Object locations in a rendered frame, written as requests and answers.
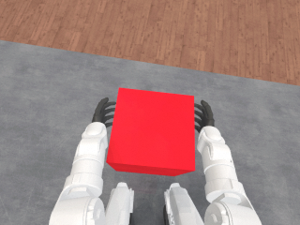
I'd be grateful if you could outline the robot left hand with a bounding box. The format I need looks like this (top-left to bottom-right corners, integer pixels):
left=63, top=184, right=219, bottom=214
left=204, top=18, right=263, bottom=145
left=92, top=97, right=116, bottom=128

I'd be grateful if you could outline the right robot upper arm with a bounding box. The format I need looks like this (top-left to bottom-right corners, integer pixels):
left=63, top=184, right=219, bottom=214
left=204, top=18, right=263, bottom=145
left=204, top=201, right=262, bottom=225

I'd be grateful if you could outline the left robot forearm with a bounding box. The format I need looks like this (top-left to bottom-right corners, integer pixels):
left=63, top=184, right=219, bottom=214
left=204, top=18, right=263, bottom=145
left=49, top=122, right=108, bottom=225

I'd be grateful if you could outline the robot right shin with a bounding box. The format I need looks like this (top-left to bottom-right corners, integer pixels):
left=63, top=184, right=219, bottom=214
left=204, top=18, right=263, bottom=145
left=168, top=183, right=180, bottom=225

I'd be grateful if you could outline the left robot upper arm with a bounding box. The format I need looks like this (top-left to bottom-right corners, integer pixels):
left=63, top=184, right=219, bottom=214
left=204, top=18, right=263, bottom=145
left=50, top=195, right=107, bottom=225

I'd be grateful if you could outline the right robot forearm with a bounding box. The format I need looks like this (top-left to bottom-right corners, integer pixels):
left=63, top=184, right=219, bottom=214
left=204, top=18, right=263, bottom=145
left=197, top=126, right=256, bottom=213

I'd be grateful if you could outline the robot right hand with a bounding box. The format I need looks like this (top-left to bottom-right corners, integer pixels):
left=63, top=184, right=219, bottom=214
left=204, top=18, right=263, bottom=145
left=194, top=100, right=215, bottom=133

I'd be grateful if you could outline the robot left thigh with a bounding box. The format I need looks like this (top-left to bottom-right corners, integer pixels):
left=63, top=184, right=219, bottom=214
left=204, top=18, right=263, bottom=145
left=105, top=187, right=134, bottom=225

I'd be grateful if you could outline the carton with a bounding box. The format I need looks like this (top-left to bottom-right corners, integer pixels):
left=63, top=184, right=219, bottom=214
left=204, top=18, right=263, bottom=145
left=106, top=87, right=195, bottom=176

